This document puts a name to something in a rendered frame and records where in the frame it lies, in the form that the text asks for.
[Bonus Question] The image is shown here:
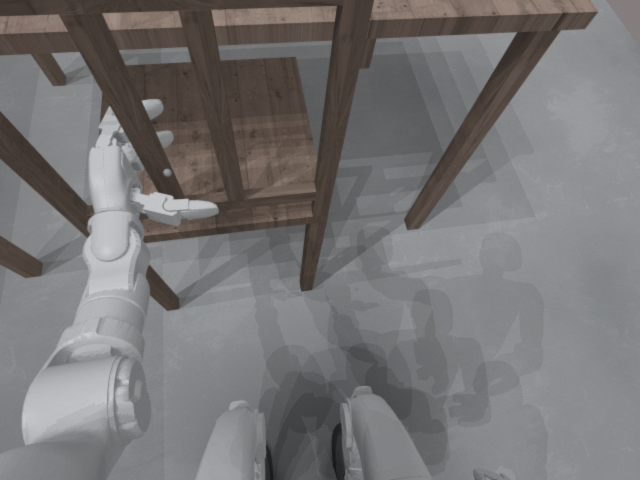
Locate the table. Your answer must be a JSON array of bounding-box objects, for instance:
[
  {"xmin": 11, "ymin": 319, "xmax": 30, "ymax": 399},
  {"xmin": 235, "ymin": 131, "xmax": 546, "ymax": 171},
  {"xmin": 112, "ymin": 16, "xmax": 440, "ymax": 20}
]
[{"xmin": 0, "ymin": 0, "xmax": 598, "ymax": 278}]

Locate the robot left hand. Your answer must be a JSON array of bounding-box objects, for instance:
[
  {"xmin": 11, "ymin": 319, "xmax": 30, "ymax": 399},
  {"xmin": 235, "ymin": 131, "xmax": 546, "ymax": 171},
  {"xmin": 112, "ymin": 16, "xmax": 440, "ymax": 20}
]
[{"xmin": 88, "ymin": 99, "xmax": 219, "ymax": 226}]

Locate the left robot forearm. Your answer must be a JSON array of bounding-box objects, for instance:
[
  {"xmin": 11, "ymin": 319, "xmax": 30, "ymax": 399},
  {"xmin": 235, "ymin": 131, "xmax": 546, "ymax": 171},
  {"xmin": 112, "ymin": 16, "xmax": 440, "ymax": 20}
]
[{"xmin": 21, "ymin": 210, "xmax": 150, "ymax": 445}]

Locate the robot right thigh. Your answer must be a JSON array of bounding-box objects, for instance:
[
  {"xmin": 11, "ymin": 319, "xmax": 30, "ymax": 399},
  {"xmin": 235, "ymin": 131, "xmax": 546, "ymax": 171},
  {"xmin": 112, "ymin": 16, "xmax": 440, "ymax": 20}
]
[{"xmin": 340, "ymin": 394, "xmax": 433, "ymax": 480}]

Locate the robot right shin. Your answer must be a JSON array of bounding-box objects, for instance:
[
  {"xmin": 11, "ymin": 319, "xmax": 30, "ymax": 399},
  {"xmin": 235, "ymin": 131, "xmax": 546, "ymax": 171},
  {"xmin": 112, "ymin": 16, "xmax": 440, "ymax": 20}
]
[{"xmin": 342, "ymin": 386, "xmax": 386, "ymax": 480}]

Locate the chair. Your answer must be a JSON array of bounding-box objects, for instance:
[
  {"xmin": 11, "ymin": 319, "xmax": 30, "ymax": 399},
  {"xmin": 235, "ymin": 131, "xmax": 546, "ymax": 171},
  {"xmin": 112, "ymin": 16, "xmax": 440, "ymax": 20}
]
[{"xmin": 0, "ymin": 0, "xmax": 374, "ymax": 311}]

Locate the left robot upper arm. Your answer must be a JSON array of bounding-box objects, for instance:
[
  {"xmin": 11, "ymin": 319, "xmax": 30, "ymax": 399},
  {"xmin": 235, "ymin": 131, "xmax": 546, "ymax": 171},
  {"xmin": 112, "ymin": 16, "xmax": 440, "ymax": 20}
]
[{"xmin": 0, "ymin": 355, "xmax": 152, "ymax": 480}]

